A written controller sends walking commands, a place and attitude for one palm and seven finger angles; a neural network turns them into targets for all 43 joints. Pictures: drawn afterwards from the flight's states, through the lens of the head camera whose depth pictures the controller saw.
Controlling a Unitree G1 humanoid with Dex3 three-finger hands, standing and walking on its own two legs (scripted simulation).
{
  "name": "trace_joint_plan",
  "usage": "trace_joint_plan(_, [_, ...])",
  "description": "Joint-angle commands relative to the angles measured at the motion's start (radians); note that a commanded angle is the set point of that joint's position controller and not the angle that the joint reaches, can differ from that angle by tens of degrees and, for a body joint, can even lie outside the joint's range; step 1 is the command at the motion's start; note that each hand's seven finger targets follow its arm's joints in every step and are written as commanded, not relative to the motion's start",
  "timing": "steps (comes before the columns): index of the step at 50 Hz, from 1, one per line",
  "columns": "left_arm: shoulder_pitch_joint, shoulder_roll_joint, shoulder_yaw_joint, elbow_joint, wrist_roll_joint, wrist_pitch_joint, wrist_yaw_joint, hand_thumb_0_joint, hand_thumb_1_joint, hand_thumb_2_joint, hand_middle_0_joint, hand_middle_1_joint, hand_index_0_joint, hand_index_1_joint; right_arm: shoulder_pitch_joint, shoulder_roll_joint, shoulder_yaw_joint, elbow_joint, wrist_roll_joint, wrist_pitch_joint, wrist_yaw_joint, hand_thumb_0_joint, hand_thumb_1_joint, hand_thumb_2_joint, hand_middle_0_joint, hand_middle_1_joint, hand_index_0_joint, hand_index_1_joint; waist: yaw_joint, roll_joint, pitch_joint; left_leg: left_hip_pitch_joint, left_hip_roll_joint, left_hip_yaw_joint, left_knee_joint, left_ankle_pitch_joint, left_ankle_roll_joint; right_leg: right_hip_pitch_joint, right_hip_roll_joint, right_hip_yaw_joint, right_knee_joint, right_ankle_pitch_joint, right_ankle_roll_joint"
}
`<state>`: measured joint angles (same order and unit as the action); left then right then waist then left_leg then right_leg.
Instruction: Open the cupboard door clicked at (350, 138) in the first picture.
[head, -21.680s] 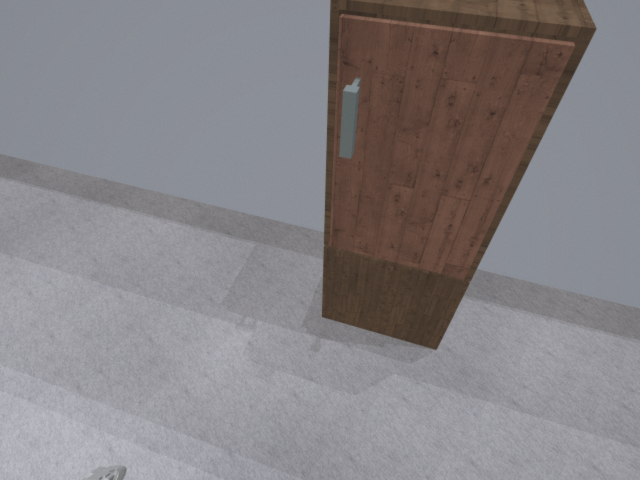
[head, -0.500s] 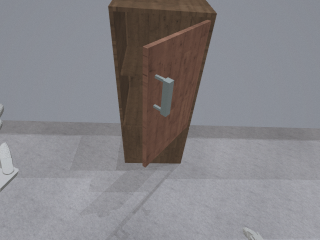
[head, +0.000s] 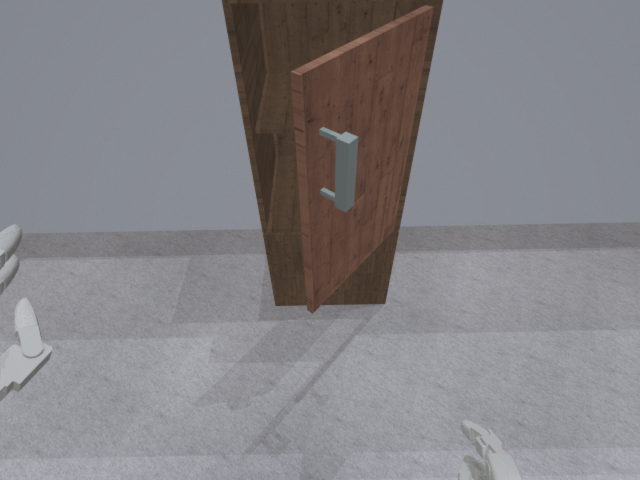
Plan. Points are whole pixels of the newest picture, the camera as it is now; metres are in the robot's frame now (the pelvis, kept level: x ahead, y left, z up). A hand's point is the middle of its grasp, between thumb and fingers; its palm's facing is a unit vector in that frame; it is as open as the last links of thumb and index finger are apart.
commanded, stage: stop stepping back and stand still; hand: left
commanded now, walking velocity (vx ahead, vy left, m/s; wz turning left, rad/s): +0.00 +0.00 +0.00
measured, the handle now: (335, 169) +0.58 +0.02 +0.08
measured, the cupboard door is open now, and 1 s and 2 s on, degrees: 50 50 50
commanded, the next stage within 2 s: let the arm hang, fingers relaxed in 0.52 s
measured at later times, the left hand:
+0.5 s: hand (49, 315) +0.23 +0.28 +0.16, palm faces +0.36 -0.79 -0.49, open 7.4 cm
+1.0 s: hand out of the picture -0.01 +0.21 -0.18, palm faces +0.05 -0.99 -0.16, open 7.0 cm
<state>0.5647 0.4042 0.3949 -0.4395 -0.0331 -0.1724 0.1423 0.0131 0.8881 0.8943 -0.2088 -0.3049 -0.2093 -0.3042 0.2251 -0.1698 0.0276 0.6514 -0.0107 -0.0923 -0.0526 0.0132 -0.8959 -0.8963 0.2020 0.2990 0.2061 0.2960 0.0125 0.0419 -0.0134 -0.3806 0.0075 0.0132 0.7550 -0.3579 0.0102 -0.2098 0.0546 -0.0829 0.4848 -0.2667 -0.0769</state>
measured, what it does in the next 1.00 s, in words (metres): steps on the spot: left foot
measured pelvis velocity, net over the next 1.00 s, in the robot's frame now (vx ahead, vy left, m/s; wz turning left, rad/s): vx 0.00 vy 0.03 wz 0.03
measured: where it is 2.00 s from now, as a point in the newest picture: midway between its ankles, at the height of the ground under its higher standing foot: outside the picture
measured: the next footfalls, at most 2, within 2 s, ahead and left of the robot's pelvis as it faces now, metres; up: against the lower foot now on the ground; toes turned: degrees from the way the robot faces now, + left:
left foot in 0.18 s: +0.09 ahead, +0.14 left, +0.00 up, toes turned +2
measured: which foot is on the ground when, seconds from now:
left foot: up 0.00-0.16, down 0.18-1.00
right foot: down 0.00-1.00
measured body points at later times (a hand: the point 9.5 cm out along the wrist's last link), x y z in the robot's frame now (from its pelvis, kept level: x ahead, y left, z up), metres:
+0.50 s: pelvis +0.03 +0.03 +0.00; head +0.05 +0.03 +0.45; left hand +0.20 +0.32 +0.18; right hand +0.20 -0.20 -0.08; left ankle +0.05 +0.13 -0.74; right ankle -0.01 -0.07 -0.74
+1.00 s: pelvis +0.00 +0.03 +0.00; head +0.01 +0.05 +0.45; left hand -0.01 +0.26 -0.16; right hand +0.01 -0.21 -0.14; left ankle +0.05 +0.13 -0.74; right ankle -0.01 -0.07 -0.74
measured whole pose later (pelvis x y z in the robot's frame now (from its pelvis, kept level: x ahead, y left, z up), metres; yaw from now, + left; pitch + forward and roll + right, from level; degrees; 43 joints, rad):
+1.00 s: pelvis +0.00 +0.03 +0.00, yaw +2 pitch -2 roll -1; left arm 0.31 0.18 0.01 1.06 0.01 0.04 0.01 0.00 1.00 0.89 -0.20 -0.30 -0.20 -0.30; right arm 0.27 -0.20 0.02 1.06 -0.03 0.03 -0.02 0.01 -0.90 -0.90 0.20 0.30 0.20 0.29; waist -0.01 -0.03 0.05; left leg -0.27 0.00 0.02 0.48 -0.18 0.03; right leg -0.16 0.01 -0.09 0.45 -0.26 -0.02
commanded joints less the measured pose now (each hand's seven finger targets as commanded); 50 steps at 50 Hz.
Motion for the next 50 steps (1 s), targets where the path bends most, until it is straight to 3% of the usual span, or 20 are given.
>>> trace_joint_plan(1, [-0.186, 0.19, 0.115, -0.188, 0.0, -0.082, 0.032, 0.0, 0.9, 0.9, -0.2, -0.3, -0.2, -0.3, -0.104, -0.147, -0.062, -0.144, 0.009, -0.065, -0.017, 0.0, -0.9, -0.9, 0.2, 0.3, 0.2, 0.3, -0.026, -0.1, -0.008, -0.135, 0.037, -0.038, 0.127, -0.001, -0.018, 0.097, -0.326, 0.349, -0.211, 0.194, -0.083])
trace_joint_plan(2, [-0.175, 0.196, 0.119, -0.192, 0.005, -0.092, 0.038, 0.0, 0.9, 0.9, -0.2, -0.3, -0.2, -0.3, -0.107, -0.137, -0.058, -0.146, 0.007, -0.069, -0.024, 0.0, -0.9, -0.9, 0.2, 0.3, 0.2, 0.3, -0.019, -0.1, -0.016, -0.103, 0.037, -0.013, 0.045, 0.006, -0.012, 0.134, -0.306, 0.277, -0.179, 0.308, -0.072])
trace_joint_plan(4, [-0.161, 0.183, 0.114, -0.203, 0.004, -0.094, 0.042, 0.0, 0.9, 0.9, -0.2, -0.3, -0.2, -0.3, -0.122, -0.133, -0.055, -0.158, 0.005, -0.078, -0.031, 0.0, -0.9, -0.9, 0.2, 0.3, 0.2, 0.3, 0.001, -0.133, -0.027, -0.017, 0.018, 0.029, -0.098, 0.051, 0.002, 0.149, -0.269, 0.221, -0.143, 0.391, -0.051])
trace_joint_plan(6, [-0.127, 0.191, 0.129, -0.222, -0.005, -0.094, 0.045, 0.0, 0.9, 0.9, -0.2, -0.3, -0.2, -0.3, -0.116, -0.141, -0.066, -0.158, 0.006, -0.085, -0.034, 0.0, -0.9, -0.9, 0.2, 0.3, 0.2, 0.3, -0.002, -0.093, -0.034, 0.122, 0.011, 0.032, -0.243, 0.159, 0.006, 0.097, -0.238, 0.192, -0.122, 0.359, -0.007])
trace_joint_plan(7, [-0.118, 0.181, 0.125, -0.25, -0.011, -0.096, 0.045, 0.0, 0.9, 0.9, -0.2, -0.3, -0.2, -0.3, -0.103, -0.148, -0.069, -0.16, 0.006, -0.081, -0.029, 0.0, -0.9, -0.9, 0.2, 0.3, 0.2, 0.3, -0.005, -0.052, -0.049, 0.181, 0.023, 0.005, -0.318, 0.257, 0.01, 0.097, -0.207, 0.158, -0.089, 0.312, 0.024])
trace_joint_plan(9, [-0.084, 0.191, 0.139, -0.273, -0.015, -0.101, 0.037, 0.0, 0.9, 0.9, -0.2, -0.3, -0.2, -0.3, -0.105, -0.177, -0.086, -0.178, 0.017, -0.072, -0.024, 0.0, -0.9, -0.9, 0.2, 0.3, 0.2, 0.3, 0.008, 0.057, -0.059, 0.277, 0.122, -0.098, -0.32, 0.472, 0.042, 0.014, -0.116, 0.123, -0.039, 0.193, 0.087])
trace_joint_plan(10, [-0.052, 0.192, 0.152, -0.241, -0.011, -0.095, 0.034, 0.0, 0.9, 0.9, -0.2, -0.3, -0.2, -0.3, -0.097, -0.174, -0.083, -0.183, 0.021, -0.069, -0.021, 0.0, -0.9, -0.9, 0.2, 0.3, 0.2, 0.3, 0.005, 0.059, -0.055, 0.258, 0.128, -0.102, -0.305, 0.542, 0.044, 0.021, -0.085, 0.112, -0.041, 0.227, 0.093])
trace_joint_plan(11, [-0.023, 0.208, 0.175, -0.227, -0.008, -0.092, 0.029, 0.0, 0.9, 0.9, -0.2, -0.3, -0.2, -0.3, -0.098, -0.167, -0.081, -0.177, 0.015, -0.068, -0.02, 0.0, -0.9, -0.9, 0.2, 0.3, 0.2, 0.3, 0.004, 0.122, -0.062, 0.233, 0.121, -0.098, -0.317, 0.568, 0.038, 0.039, -0.078, 0.093, -0.027, 0.239, 0.089])
trace_joint_plan(18, [0.027, 0.171, 0.142, -0.207, -0.023, -0.086, 0.017, 0.0, 0.9, 0.9, -0.2, -0.3, -0.2, -0.3, -0.081, -0.162, -0.077, -0.192, 0.024, -0.062, -0.011, 0.0, -0.9, -0.9, 0.2, 0.3, 0.2, 0.3, -0.012, 0.014, -0.111, 0.181, 0.092, -0.052, -0.303, 0.493, 0.007, 0.124, -0.098, 0.115, -0.073, 0.336, 0.077])
trace_joint_plan(24, [-0.006, 0.185, 0.141, -0.21, -0.028, -0.072, 0.02, 0.0, 0.9, 0.9, -0.2, -0.3, -0.2, -0.3, -0.092, -0.159, -0.067, -0.193, 0.018, -0.059, -0.019, 0.0, -0.9, -0.9, 0.2, 0.3, 0.2, 0.3, -0.01, 0.001, -0.107, 0.195, 0.081, -0.044, -0.333, 0.422, 0.007, 0.1, -0.093, 0.12, -0.111, 0.297, 0.08])
trace_joint_plan(26, [-0.043, 0.204, 0.147, -0.244, -0.025, -0.072, 0.022, 0.0, 0.9, 0.9, -0.2, -0.3, -0.2, -0.3, -0.099, -0.166, -0.068, -0.193, 0.014, -0.062, -0.023, 0.0, -0.9, -0.9, 0.2, 0.3, 0.2, 0.3, -0.008, 0.031, -0.109, 0.208, 0.075, -0.039, -0.337, 0.416, 0.003, 0.094, -0.093, 0.121, -0.122, 0.292, 0.079])
trace_joint_plan(30, [-0.06, 0.177, 0.118, -0.229, -0.024, -0.065, 0.022, 0.0, 0.9, 0.9, -0.2, -0.3, -0.2, -0.3, -0.093, -0.161, -0.061, -0.192, 0.015, -0.061, -0.023, 0.0, -0.9, -0.9, 0.2, 0.3, 0.2, 0.3, -0.008, 0.04, -0.099, 0.21, 0.075, -0.045, -0.365, 0.408, 0.004, 0.097, -0.08, 0.099, -0.132, 0.252, 0.085])
trace_joint_plan(31, [-0.126, -0.023, -0.322, 0.556, 0.029, 0.051, -0.094, 0.0, 0.9, 0.9, -0.2, -0.3, -0.2, -0.3, -0.159, -0.261, -0.093, 0.048, 0.032, -0.128, 0.071, 0.0, -0.9, -0.9, 0.2, 0.3, 0.2, 0.3, -0.054, -0.002, -0.004, 0.132, 0.109, -0.09, -0.246, 0.522, 0.007, -0.067, -0.134, 0.03, -0.001, 0.247, 0.061])
trace_joint_plan(32, [-0.139, 0.002, -0.271, 0.607, 0.053, 0.133, -0.125, 0.0, 0.9, 0.9, -0.2, -0.3, -0.2, -0.3, -0.054, -0.312, -0.112, 0.085, 0.012, -0.05, 0.073, 0.0, -0.9, -0.9, 0.2, 0.3, 0.2, 0.3, -0.03, 0.008, -0.042, 0.13, 0.129, -0.083, -0.272, 0.524, 0.021, -0.056, -0.155, 0.084, -0.011, 0.177, 0.045])
trace_joint_plan(34, [-0.179, -0.012, -0.286, 0.693, 0.064, 0.152, -0.14, 0.0, 0.9, 0.9, -0.2, -0.3, -0.2, -0.3, -0.057, -0.279, -0.092, 0.078, -0.001, 0.001, 0.059, 0.0, -0.9, -0.9, 0.2, 0.3, 0.2, 0.3, -0.019, -0.036, -0.049, 0.053, 0.144, -0.139, -0.304, 0.39, 0.07, -0.025, -0.124, 0.067, 0.035, 0.075, 0.04])
trace_joint_plan(36, [-0.223, -0.01, -0.305, 0.818, 0.066, 0.151, -0.144, 0.0, 0.9, 0.9, -0.2, -0.3, -0.2, -0.3, -0.079, -0.256, -0.073, 0.091, -0.012, 0.026, 0.056, 0.0, -0.9, -0.9, 0.2, 0.3, 0.2, 0.3, -0.007, -0.154, -0.051, 0.042, 0.125, -0.154, -0.319, 0.324, 0.066, 0.011, -0.13, 0.086, 0.004, 0.049, 0.035])
trace_joint_plan(38, [-0.272, -0.027, -0.326, 0.964, 0.061, 0.158, -0.139, 0.0, 0.9, 0.9, -0.2, -0.3, -0.2, -0.3, -0.071, -0.219, -0.057, 0.133, -0.016, 0.05, 0.056, 0.0, -0.9, -0.9, 0.2, 0.3, 0.2, 0.3, -0.017, -0.208, -0.045, 0.072, 0.094, -0.133, -0.314, 0.288, 0.046, 0.006, -0.164, 0.115, -0.042, 0.053, 0.029])
trace_joint_plan(42, [-0.314, -0.043, -0.358, 1.21, 0.049, 0.172, -0.127, 0.0, 0.9, 0.9, -0.2, -0.3, -0.2, -0.3, -0.057, -0.176, -0.035, 0.224, -0.021, 0.086, 0.048, 0.0, -0.9, -0.9, 0.2, 0.3, 0.2, 0.3, -0.018, -0.05, 0.01, 0.118, 0.073, -0.107, -0.357, 0.245, 0.027, -0.003, -0.174, 0.137, -0.102, 0.015, 0.027])
trace_joint_plan(47, [-0.257, -0.094, -0.357, 1.423, 0.04, 0.168, -0.122, 0.0, 0.9, 0.9, -0.2, -0.3, -0.2, -0.3, 0.003, -0.127, -0.029, 0.335, -0.018, 0.096, 0.029, 0.0, -0.9, -0.9, 0.2, 0.3, 0.2, 0.3, -0.013, 0.131, 0.04, 0.114, 0.073, -0.108, -0.402, 0.146, 0.022, 0.039, -0.161, 0.132, -0.149, -0.009, 0.021])
trace_joint_plan(50, [-0.223, -0.112, -0.365, 1.5, 0.036, 0.168, -0.123, 0.0, 0.9, 0.9, -0.2, -0.3, -0.2, -0.3, 0.052, -0.109, -0.03, 0.381, -0.014, 0.103, 0.022, 0.0, -0.9, -0.9, 0.2, 0.3, 0.2, 0.3, -0.016, 0.118, 0.054, 0.108, 0.072, -0.116, -0.422, 0.079, 0.024, 0.036, -0.158, 0.124, -0.166, -0.035, 0.017])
